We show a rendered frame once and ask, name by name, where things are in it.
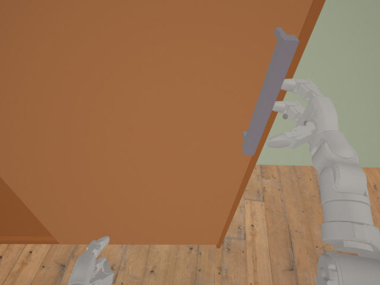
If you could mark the right robot upper arm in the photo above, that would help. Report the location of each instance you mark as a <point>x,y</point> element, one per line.
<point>344,269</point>

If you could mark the wardrobe door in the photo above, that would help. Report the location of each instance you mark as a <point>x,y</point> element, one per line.
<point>124,118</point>
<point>15,218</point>

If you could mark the right robot hand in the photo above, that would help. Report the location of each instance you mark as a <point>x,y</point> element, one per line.
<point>320,114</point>

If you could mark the robot right forearm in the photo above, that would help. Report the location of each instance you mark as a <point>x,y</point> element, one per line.
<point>348,224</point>

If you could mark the left robot hand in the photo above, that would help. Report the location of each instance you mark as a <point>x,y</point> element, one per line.
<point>86,269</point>

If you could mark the handle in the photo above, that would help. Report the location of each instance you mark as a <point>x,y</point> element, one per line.
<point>281,59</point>

